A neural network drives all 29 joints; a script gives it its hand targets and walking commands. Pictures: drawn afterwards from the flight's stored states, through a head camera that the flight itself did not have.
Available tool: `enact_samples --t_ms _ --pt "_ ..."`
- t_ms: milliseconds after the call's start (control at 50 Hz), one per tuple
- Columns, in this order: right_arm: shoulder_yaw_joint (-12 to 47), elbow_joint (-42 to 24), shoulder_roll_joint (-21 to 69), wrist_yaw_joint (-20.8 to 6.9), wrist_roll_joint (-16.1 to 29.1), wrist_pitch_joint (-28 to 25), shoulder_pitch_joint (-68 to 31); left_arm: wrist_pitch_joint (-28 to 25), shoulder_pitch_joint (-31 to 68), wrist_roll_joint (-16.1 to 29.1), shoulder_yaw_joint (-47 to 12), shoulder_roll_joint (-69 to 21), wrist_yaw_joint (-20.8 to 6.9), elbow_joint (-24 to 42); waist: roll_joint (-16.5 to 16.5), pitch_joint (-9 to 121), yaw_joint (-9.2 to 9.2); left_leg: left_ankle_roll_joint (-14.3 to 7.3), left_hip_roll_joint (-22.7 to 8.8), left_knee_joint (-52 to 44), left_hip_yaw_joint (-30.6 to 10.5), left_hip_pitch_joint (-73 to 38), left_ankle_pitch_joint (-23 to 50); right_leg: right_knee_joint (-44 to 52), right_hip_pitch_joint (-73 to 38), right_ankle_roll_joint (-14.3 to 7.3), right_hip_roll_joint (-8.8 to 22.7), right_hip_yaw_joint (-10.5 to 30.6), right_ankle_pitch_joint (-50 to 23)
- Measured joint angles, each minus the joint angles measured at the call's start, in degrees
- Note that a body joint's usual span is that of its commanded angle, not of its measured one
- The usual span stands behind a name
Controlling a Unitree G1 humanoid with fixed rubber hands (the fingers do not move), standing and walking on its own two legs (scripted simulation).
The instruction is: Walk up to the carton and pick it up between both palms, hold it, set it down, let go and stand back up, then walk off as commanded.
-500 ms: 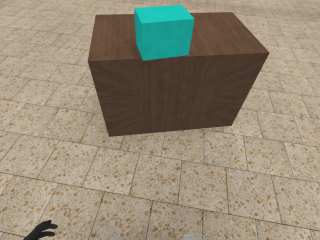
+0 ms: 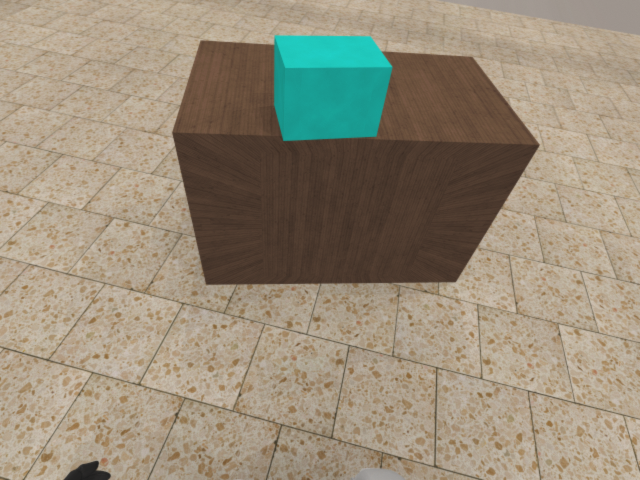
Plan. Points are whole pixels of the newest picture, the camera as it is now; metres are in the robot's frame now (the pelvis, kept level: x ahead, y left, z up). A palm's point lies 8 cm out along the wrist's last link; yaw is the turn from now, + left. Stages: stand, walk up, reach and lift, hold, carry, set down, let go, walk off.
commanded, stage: walk up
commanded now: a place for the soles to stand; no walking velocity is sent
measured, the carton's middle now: (327, 88) +0.99 -0.02 +0.00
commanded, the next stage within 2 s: none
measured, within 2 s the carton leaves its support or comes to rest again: neither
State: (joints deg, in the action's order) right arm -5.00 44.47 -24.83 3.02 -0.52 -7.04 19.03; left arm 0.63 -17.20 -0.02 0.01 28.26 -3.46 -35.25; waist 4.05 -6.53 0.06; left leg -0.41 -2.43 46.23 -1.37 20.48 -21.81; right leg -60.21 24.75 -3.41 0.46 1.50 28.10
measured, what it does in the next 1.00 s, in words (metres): steps to the right: right foot, then left foot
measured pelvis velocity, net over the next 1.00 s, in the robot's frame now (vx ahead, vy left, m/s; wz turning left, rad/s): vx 0.10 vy -0.15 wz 0.05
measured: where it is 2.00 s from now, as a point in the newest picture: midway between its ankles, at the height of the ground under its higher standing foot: outside the picture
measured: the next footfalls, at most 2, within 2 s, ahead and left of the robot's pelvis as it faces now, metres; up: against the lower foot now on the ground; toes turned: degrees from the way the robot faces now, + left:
right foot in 0.16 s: +0.11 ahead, -0.20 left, +0.00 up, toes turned -2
left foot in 0.58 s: +0.16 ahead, +0.04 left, +0.00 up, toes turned +1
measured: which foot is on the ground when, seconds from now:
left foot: down 0.00-0.16, up 0.18-0.56, down 0.58-0.94, up 0.96-1.00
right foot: up 0.00-0.14, down 0.16-0.60, up 0.62-0.92, down 0.94-1.00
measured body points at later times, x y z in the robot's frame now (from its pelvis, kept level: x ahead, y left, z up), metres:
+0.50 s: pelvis +0.05 -0.11 +0.00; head +0.09 -0.09 +0.45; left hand +0.13 +0.21 -0.09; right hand +0.14 -0.44 -0.09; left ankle +0.07 +0.05 -0.67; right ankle +0.07 -0.20 -0.71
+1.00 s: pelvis +0.10 -0.15 -0.01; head +0.12 -0.14 +0.44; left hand +0.20 +0.18 -0.08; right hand +0.19 -0.48 -0.09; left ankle +0.11 +0.02 -0.68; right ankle +0.15 -0.26 -0.71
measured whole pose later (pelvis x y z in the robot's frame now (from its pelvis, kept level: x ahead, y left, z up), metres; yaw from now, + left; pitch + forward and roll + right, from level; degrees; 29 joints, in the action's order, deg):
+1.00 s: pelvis +0.10 -0.15 -0.01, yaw +3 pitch -3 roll +0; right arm -4.6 44.9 -24.8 0.4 -0.5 -3.2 19.1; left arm -5.1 -19.4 0.0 0.0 29.4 -2.0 -35.3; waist 1.1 -4.5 0.3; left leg -0.3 -2.8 59.1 -4.7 25.7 -25.0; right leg -48.3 23.8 -1.1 0.8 -2.1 21.4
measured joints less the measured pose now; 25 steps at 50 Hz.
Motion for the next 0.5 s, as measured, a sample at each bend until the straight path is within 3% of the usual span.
enact_samples --t_ms 100,160,200,260,320,500 --pt "0.0 0.0 0.0 -0.3 0.0 0.3 0.0 -0.5 1.1 0.0 0.0 2.6 -0.4 0.0 0.4 0.5 0.03 0.0 -2.4 0.0 -0.1 -1.3 -1.5 1.3 0.5 0.0 1.7 1.5 -0.1" --pt "0.0 0.0 0.0 -0.8 0.0 0.9 0.0 -1.6 0.9 0.0 0.0 3.2 -0.4 0.1 0.5 1.7 0.10 0.0 -3.9 0.3 -0.1 -0.6 -2.4 9.5 -0.3 0.0 1.8 0.6 -0.6" --pt "-0.2 0.3 0.0 -0.9 0.0 2.0 -0.1 -3.2 0.6 0.0 0.0 2.6 -0.4 0.0 -0.9 1.2 0.12 0.0 -4.8 6.3 -1.6 1.4 -3.8 10.5 -0.5 2.0 0.7 -1.1 -6.4" --pt "0.3 0.4 0.0 -0.9 0.0 3.1 -0.2 -3.9 -1.7 0.0 0.0 0.1 -0.2 0.0 -2.0 2.6 0.21 0.0 -0.5 18.7 -3.2 6.4 -4.3 10.9 -0.7 2.7 0.3 -2.5 -5.2" --pt "0.3 0.4 0.0 -1.0 0.0 3.0 -0.4 -4.4 -3.9 0.0 0.0 -1.3 0.3 0.0 -2.4 3.2 0.15 0.0 2.6 20.7 -3.0 8.8 -4.3 13.5 -1.8 2.4 0.3 -3.1 -5.6" --pt "0.3 0.4 -0.1 -1.8 0.0 2.9 -0.7 -4.8 -5.0 0.0 0.0 -1.6 1.3 0.0 -2.8 2.8 0.11 0.0 2.1 14.3 -2.9 10.4 -4.4 14.1 -2.4 1.1 0.1 -6.3 -4.1"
